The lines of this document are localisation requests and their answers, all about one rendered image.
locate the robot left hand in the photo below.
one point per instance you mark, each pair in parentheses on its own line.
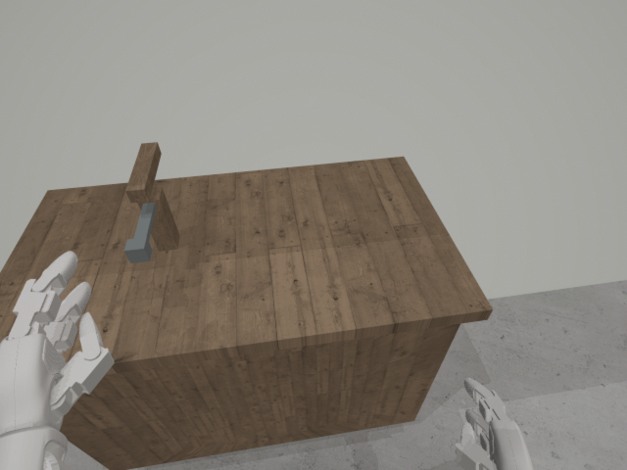
(31,357)

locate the robot right hand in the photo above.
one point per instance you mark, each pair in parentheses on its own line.
(501,439)

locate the counter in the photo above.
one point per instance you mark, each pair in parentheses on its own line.
(278,305)

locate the tap lever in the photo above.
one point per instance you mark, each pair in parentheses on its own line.
(139,249)

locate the left robot forearm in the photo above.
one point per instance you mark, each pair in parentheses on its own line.
(33,448)

